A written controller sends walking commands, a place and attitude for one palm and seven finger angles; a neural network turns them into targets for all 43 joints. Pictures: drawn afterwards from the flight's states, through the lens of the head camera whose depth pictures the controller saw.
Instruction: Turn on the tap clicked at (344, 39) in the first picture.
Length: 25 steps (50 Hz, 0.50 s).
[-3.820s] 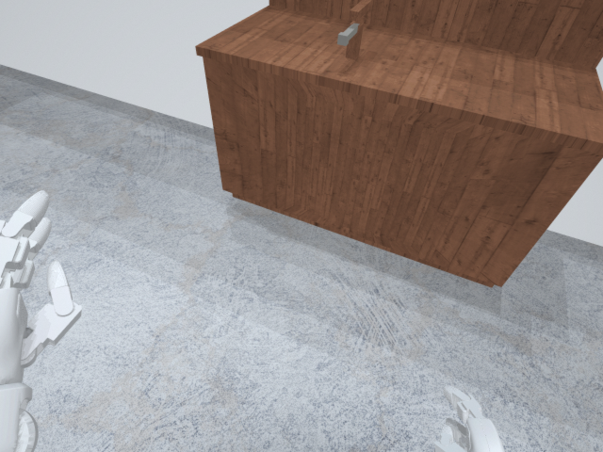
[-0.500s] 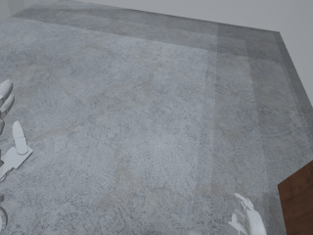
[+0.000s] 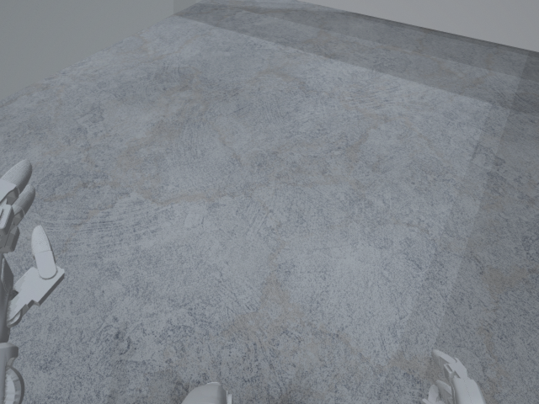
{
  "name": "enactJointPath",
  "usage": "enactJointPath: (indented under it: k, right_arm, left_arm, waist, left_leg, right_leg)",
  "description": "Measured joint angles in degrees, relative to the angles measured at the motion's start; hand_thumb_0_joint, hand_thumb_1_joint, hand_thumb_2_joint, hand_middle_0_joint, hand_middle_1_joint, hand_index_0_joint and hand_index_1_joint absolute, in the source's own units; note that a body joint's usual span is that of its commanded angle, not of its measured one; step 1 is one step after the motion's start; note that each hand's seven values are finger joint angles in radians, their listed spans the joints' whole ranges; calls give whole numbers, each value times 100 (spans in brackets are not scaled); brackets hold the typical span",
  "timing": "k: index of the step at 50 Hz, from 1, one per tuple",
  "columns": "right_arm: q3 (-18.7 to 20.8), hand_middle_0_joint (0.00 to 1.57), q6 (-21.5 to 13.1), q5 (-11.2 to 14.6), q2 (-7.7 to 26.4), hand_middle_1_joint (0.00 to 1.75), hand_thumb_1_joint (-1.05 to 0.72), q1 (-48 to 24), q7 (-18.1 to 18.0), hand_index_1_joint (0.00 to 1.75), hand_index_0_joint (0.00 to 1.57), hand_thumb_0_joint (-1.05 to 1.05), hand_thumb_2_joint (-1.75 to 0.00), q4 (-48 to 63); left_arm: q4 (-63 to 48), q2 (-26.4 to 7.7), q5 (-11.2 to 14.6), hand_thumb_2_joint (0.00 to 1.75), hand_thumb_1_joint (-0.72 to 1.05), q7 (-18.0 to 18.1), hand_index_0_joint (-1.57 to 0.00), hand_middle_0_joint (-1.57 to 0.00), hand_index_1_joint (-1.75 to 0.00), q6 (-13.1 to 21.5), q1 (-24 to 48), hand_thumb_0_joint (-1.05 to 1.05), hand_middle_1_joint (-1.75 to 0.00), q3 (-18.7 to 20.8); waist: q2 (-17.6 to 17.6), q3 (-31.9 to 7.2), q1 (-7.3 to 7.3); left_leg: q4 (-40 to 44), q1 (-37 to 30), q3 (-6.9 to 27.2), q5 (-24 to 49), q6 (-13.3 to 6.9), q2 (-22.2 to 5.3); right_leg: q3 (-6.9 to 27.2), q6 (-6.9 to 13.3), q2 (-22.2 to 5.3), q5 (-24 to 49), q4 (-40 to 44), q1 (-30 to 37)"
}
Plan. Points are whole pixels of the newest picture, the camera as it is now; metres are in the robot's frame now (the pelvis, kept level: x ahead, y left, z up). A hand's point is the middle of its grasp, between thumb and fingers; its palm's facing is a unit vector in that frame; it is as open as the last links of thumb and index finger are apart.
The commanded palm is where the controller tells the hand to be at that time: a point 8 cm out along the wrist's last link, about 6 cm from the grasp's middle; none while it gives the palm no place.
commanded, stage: walk to a spot facing it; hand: left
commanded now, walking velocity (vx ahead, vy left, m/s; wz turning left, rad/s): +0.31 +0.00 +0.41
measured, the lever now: out of the picture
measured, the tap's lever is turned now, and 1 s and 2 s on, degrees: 0 0 0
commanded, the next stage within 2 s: turn to face it in 0.48 s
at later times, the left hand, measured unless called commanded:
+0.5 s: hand (63, 227) +0.27 +0.26 +0.17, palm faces +0.57 -0.69 -0.45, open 7.4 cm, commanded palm +0.21 +0.29 +0.17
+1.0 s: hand (103, 169) +0.36 +0.25 +0.17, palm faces +0.46 -0.78 -0.42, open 7.4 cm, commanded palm +0.30 +0.29 +0.17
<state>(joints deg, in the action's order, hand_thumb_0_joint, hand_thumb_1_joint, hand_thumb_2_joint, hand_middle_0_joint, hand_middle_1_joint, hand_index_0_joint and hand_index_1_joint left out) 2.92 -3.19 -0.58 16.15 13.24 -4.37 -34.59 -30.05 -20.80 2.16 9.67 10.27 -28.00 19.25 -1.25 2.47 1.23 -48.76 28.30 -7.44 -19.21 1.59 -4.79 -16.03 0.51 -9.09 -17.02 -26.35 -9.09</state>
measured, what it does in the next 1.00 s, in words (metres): walks ahead: left foot, then right foot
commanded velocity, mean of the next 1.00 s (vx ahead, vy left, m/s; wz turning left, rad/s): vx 0.14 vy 0.00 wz -0.09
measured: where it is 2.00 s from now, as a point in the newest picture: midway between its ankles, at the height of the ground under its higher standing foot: outside the picture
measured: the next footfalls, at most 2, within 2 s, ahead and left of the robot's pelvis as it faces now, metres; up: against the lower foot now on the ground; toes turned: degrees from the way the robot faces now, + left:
left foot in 0.12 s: +0.09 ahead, +0.16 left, +0.00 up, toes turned +10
right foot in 0.42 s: +0.19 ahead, -0.11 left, +0.00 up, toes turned -3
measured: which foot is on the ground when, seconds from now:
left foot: up 0.00-0.10, down 0.12-0.42, up 0.44-0.74, down 0.76-1.00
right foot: down 0.00-0.10, up 0.12-0.40, down 0.42-0.76, up 0.78-1.00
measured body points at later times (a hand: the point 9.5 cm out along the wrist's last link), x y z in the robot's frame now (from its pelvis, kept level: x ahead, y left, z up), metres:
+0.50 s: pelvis +0.10 -0.01 -0.03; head +0.12 -0.04 +0.42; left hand +0.23 +0.29 +0.20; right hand +0.28 -0.18 -0.14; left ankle +0.05 +0.12 -0.69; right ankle +0.15 -0.11 -0.75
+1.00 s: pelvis +0.16 +0.00 -0.01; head +0.20 +0.00 +0.43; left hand +0.33 +0.29 +0.19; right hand +0.38 -0.17 -0.09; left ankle +0.16 +0.14 -0.75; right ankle +0.19 -0.09 -0.73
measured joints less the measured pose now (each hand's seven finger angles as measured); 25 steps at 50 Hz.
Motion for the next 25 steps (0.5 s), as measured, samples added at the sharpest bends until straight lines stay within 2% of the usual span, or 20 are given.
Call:
enactJointPath:
  k: [4, 5, 6, 7, 9, 11, 13, 15, 18, 20, 21, 22, 23, 25]
  right_arm:
    - [56, 20, -5, 16, 12, 30, -91, 29, -17, 30, 20, 1, -90, 180]
    - [42, 20, -16, 29, 17, 30, -91, 21, -23, 30, 20, 1, -90, 262]
    - [37, 20, -42, 46, 58, 30, -90, -12, -23, 30, 20, 1, -90, 380]
    - [58, 20, -79, 60, -24, 30, -90, -145, -21, 30, 20, 1, -90, 383]
    - [4, 20, -96, 124, -311, 30, -91, -379, 56, 30, 20, 1, -90, 275]
    - [-142, 20, -91, 162, -597, 30, -91, -468, 146, 30, 20, 1, -90, 196]
    - [-295, 20, -144, 177, -839, 30, -91, -442, 218, 30, 20, 1, -90, 159]
    - [-428, 20, -241, 161, -1001, 30, -90, -336, 263, 30, 20, 1, -90, 128]
    - [-559, 21, -334, 124, -1094, 30, -90, -130, 265, 30, 21, 1, -90, 70]
    - [-601, 21, -320, 117, -1077, 30, -90, -12, 226, 30, 21, 1, -90, 16]
    - [-614, 21, -296, 120, -1054, 30, -90, 38, 199, 30, 21, 1, -90, -1]
    - [-604, 21, -259, 120, -993, 30, -90, 38, 176, 30, 21, 1, -90, -47]
    - [-575, 21, -211, 112, -889, 30, -90, -11, 155, 30, 21, 1, -90, -153]
    - [-495, 21, -115, 89, -662, 30, -90, -130, 151, 30, 21, 1, -90, -403]
  left_arm:
    - [-388, 2, 19, 90, 88, 141, -21, -21, -30, -12, 34, 1, -30, 83]
    - [-490, 5, 29, 90, 88, 178, -21, -21, -30, -5, 64, 1, -30, 113]
    - [-587, 27, 37, 90, 88, 212, -21, -21, -30, 20, 109, 1, -30, 143]
    - [-567, -3, 31, 90, 88, 237, -21, -21, -30, 70, 266, 1, -30, 175]
    - [-275, -112, -32, 90, 89, 170, -21, -21, -30, 157, 608, 1, -30, 193]
    - [-133, -211, -59, 90, 89, 66, -21, -21, -30, 102, 675, 1, -30, 230]
    - [-245, -235, -39, 90, 89, -7, -21, -21, -30, 87, 507, 2, -30, 254]
    - [-450, -210, -9, 90, 89, -59, -21, -21, -30, 162, 232, 2, -30, 252]
    - [-555, -208, -6, 90, 89, -107, -21, -21, -30, 322, -80, 2, -30, 251]
    - [-429, -246, -28, 90, 89, -111, -21, -21, -30, 339, -109, 1, -30, 272]
    - [-340, -283, -46, 90, 89, -101, -21, -21, -30, 310, -70, 1, -30, 294]
    - [-217, -271, -85, 90, 88, -96, -21, -21, -30, 279, 39, 1, -30, 286]
    - [-60, -198, -105, 90, 88, -103, -21, -21, -30, 232, 203, 1, -30, 225]
    - [233, 5, -92, 90, 88, -118, -21, -21, -30, 137, 477, 1, -30, 99]
  waist:
    - [-182, 10, 109]
    - [-215, 9, 129]
    - [-120, 4, 130]
    - [-136, 110, 72]
    - [-224, 253, -16]
    - [-220, 206, -124]
    - [-168, 146, -163]
    - [-63, 98, -134]
    - [166, 34, -14]
    - [307, -7, 79]
    - [334, -42, 105]
    - [386, -52, 126]
    - [456, -29, 127]
    - [484, 34, 139]
  left_leg:
    - [1144, -620, -248, -96, -101, 115]
    - [1485, -850, -301, 33, -154, 184]
    - [1759, -1000, -202, 564, -260, 169]
    - [1530, -923, -147, 840, -282, 176]
    - [1131, -886, -56, 455, -256, 221]
    - [1158, -925, 78, 226, -211, 216]
    - [1359, -1017, 179, 268, -166, 173]
    - [1598, -1145, 260, 346, -113, 110]
    - [1789, -1312, 386, 343, -19, 8]
    - [1622, -1338, 488, 177, 40, -42]
    - [1383, -1273, 531, -2, 18, -36]
    - [913, -1110, 556, -327, -70, -42]
    - [217, -872, 641, -651, -116, 6]
    - [-1153, -412, 702, -793, -110, 177]
  right_leg:
    - [-72, -139, -161, -347, -451, -73]
    - [-39, -177, -232, -527, -794, -186]
    - [50, -203, -229, -736, -1392, -426]
    - [348, -232, -214, -1063, -2209, -715]
    - [959, -232, -17, -1326, -3661, -1292]
    - [1182, -278, 156, -1254, -4392, -1796]
    - [1185, -322, 211, -993, -4275, -2108]
    - [1080, -353, 227, -696, -3527, -2149]
    - [882, -394, 320, -432, -2144, -1816]
    - [737, -405, 429, -242, -1280, -1390]
    - [702, -347, 462, -174, -872, -1161]
    - [666, -190, 465, 270, -820, -1134]
    - [592, -45, 435, 312, -1019, -1159]
    - [497, 90, 338, 70, -1181, -1053]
